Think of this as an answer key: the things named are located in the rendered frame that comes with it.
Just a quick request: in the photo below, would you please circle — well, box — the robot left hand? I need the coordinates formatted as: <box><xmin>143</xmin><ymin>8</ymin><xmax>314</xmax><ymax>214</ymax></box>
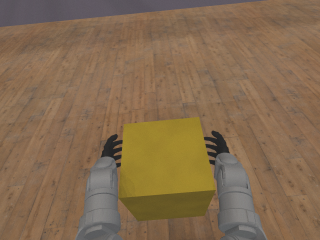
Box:
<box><xmin>101</xmin><ymin>134</ymin><xmax>123</xmax><ymax>168</ymax></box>

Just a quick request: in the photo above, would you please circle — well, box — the robot right forearm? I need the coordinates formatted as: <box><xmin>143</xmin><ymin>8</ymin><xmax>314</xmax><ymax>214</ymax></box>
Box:
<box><xmin>214</xmin><ymin>152</ymin><xmax>268</xmax><ymax>240</ymax></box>

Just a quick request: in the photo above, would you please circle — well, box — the robot right hand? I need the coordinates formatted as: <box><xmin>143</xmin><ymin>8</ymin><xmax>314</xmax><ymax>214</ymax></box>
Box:
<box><xmin>204</xmin><ymin>130</ymin><xmax>230</xmax><ymax>165</ymax></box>

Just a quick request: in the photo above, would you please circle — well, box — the robot left forearm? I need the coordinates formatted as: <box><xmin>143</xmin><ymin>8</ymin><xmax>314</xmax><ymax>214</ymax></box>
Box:
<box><xmin>75</xmin><ymin>156</ymin><xmax>121</xmax><ymax>240</ymax></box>

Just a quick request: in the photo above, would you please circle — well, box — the carton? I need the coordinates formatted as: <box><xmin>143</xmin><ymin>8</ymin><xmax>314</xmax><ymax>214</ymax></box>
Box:
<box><xmin>118</xmin><ymin>117</ymin><xmax>216</xmax><ymax>221</ymax></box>

